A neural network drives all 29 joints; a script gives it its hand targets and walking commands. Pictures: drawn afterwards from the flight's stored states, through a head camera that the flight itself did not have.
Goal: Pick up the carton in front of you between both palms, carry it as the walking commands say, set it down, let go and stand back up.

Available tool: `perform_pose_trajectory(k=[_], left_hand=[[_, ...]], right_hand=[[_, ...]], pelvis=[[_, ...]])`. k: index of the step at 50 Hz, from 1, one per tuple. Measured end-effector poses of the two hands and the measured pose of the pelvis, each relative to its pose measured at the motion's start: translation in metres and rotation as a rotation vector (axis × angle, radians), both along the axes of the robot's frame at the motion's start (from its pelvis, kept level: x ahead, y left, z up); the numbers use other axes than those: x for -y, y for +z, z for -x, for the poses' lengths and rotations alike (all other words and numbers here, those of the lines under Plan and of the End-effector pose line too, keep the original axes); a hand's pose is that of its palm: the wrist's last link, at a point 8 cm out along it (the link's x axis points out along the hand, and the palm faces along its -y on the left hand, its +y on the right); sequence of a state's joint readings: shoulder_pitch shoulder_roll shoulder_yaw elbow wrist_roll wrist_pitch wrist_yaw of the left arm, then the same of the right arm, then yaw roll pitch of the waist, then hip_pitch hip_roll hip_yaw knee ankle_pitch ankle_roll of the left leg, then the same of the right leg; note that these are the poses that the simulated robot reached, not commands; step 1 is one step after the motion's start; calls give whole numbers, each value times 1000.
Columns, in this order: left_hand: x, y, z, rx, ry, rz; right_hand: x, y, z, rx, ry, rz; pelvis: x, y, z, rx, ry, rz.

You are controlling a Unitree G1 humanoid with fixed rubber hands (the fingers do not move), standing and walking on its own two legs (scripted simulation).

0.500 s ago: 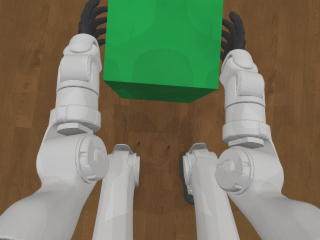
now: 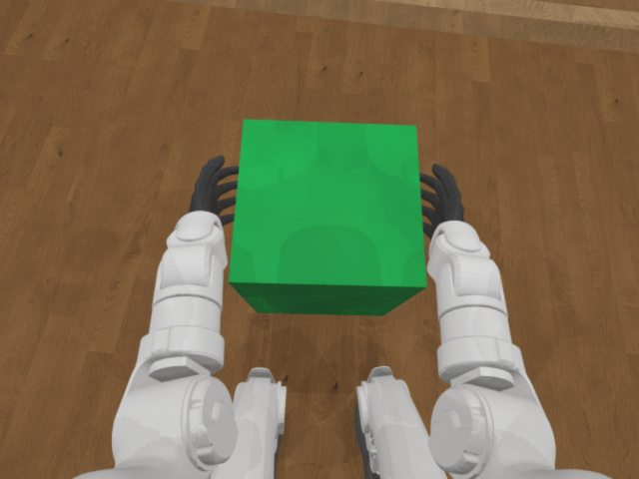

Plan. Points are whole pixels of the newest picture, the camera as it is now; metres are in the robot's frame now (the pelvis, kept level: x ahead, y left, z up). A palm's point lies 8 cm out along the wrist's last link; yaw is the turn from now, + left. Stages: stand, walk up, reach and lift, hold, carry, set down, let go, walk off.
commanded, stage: reach and lift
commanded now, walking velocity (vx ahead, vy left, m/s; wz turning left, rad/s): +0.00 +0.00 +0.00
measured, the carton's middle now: (324, 233) +0.45 +0.00 -0.10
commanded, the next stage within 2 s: hold in 1.74 s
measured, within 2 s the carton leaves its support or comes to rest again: neither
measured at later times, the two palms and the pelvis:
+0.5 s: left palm (161, 207) +0.38 +0.15 +0.12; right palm (514, 208) +0.38 -0.15 +0.12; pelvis +0.05 -0.01 +0.13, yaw +0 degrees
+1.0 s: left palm (114, 205) +0.35 +0.15 +0.19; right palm (579, 199) +0.35 -0.15 +0.19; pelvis +0.05 -0.01 +0.17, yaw +1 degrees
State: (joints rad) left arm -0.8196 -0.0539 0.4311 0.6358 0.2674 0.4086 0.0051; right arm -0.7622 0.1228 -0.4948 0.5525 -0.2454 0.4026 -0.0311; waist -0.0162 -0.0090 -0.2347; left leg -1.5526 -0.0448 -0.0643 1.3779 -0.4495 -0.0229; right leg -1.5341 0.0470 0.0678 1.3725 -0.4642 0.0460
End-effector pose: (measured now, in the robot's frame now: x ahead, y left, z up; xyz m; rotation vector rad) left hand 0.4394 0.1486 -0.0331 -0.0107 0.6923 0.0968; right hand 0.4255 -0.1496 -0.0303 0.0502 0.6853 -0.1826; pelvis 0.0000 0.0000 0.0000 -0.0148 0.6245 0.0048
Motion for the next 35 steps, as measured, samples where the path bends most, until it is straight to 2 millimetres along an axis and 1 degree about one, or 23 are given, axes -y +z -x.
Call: perform_pose_trajectory(k=[10,22,29,35], left_hand=[[1,60,24,1,20,3],[2,134,51,-1,33,-2],[2,173,67,13,42,-2],[3,206,78,35,38,-23]], right_hand=[[1,60,19,1,17,-2],[2,133,42,-1,38,4],[3,173,54,12,55,13],[4,205,62,34,79,29]], pelvis=[[3,53,-15,121,-1,-8],[6,116,-40,309,1,-14],[7,144,-53,437,2,-17],[7,159,-60,552,1,-18]])
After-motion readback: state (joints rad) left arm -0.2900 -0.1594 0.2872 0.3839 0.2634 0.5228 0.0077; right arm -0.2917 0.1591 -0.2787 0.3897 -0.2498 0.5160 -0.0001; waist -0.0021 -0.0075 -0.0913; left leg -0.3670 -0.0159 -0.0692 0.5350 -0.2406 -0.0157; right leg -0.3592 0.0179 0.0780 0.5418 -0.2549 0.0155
